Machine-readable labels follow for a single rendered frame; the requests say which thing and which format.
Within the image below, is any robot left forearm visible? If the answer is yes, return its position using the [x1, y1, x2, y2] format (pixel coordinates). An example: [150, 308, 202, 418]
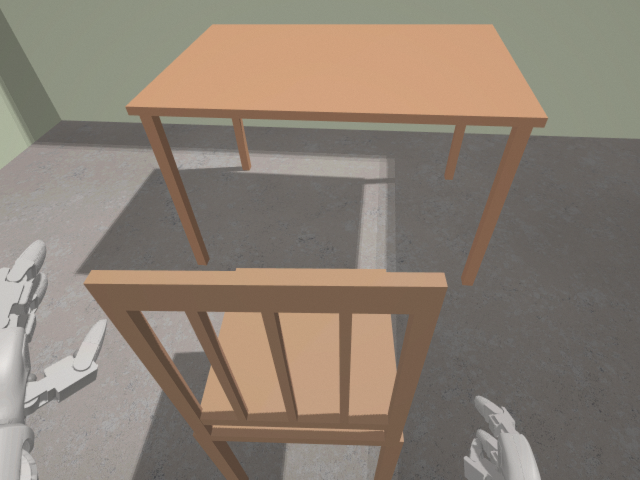
[0, 423, 39, 480]

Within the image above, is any left robot hand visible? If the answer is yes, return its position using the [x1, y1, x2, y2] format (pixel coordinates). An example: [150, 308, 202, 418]
[0, 240, 107, 425]

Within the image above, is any right robot hand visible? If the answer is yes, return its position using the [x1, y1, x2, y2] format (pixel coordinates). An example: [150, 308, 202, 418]
[464, 396, 541, 480]

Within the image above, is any chair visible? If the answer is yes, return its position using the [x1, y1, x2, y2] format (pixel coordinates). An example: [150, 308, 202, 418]
[83, 268, 448, 480]

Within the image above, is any table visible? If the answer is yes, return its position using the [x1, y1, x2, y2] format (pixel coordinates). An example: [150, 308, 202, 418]
[125, 24, 548, 286]

